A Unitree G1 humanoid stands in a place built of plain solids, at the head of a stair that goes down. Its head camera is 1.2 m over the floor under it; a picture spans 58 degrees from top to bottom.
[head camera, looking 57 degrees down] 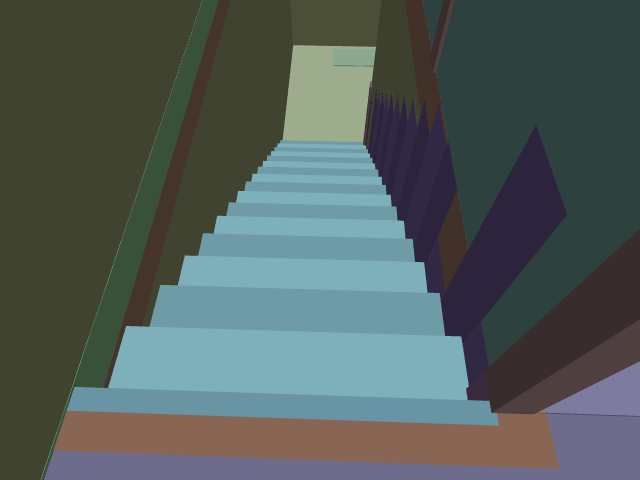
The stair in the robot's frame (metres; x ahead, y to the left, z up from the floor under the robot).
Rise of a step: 0.18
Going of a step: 0.25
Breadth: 1.13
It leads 2 degrees to the right of straight ahead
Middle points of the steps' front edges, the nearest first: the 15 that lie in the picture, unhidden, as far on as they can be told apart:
0.29 0.10 0.00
0.54 0.09 -0.18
0.79 0.08 -0.37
1.04 0.08 -0.55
1.29 0.07 -0.74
1.54 0.06 -0.92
1.79 0.05 -1.11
2.04 0.04 -1.29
2.29 0.03 -1.48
2.54 0.03 -1.66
2.79 0.02 -1.85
3.04 0.01 -2.03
3.29 0.00 -2.22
3.53 -0.01 -2.40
3.78 -0.01 -2.58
